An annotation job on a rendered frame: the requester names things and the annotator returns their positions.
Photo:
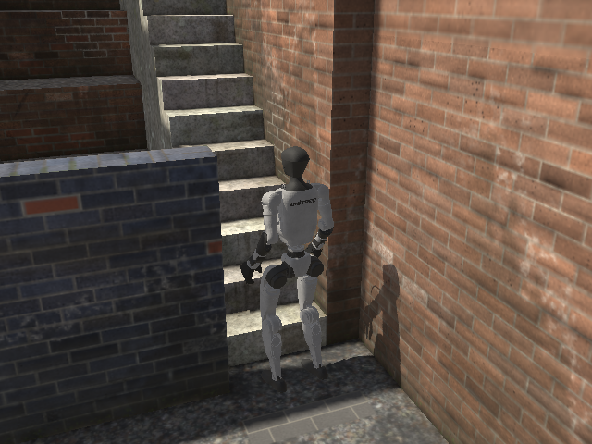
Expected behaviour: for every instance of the robot head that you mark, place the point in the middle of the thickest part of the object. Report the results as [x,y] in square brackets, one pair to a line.
[294,161]

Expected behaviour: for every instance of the left robot foot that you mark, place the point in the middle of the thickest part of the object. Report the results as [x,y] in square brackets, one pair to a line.
[279,385]

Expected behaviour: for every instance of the robot right hand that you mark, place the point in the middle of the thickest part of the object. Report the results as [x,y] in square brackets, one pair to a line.
[312,249]

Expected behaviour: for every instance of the robot left upper arm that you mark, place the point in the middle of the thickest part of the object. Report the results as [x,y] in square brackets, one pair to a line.
[270,202]

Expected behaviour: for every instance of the robot right forearm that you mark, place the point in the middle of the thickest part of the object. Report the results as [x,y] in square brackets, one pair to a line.
[320,238]

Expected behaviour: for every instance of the robot left forearm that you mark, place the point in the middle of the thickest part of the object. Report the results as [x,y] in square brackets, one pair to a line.
[260,252]

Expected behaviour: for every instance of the robot right upper arm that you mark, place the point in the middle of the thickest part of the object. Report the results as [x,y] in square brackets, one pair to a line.
[324,207]

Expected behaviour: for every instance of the robot left hand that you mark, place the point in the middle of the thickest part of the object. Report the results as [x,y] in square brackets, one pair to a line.
[248,272]

